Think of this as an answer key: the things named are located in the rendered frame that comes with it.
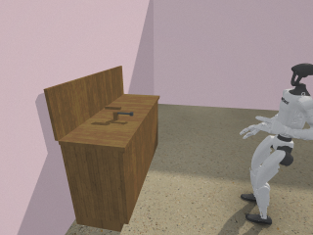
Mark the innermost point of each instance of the tap lever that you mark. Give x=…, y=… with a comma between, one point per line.
x=123, y=113

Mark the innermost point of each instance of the right robot hand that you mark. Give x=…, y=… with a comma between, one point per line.
x=253, y=131

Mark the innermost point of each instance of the counter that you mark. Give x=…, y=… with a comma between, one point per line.
x=106, y=155

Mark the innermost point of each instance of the left robot upper arm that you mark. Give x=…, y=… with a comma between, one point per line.
x=305, y=105

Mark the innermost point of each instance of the left robot forearm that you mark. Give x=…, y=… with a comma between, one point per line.
x=305, y=134

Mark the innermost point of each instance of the left robot thigh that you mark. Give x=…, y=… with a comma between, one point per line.
x=270, y=166

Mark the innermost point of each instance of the humanoid robot head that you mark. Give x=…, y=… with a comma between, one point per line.
x=302, y=70

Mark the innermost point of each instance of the left robot hand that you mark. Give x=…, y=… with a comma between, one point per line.
x=275, y=127

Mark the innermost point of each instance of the right robot forearm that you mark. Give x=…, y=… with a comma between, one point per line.
x=275, y=118

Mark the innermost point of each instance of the right robot upper arm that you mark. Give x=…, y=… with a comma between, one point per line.
x=285, y=90

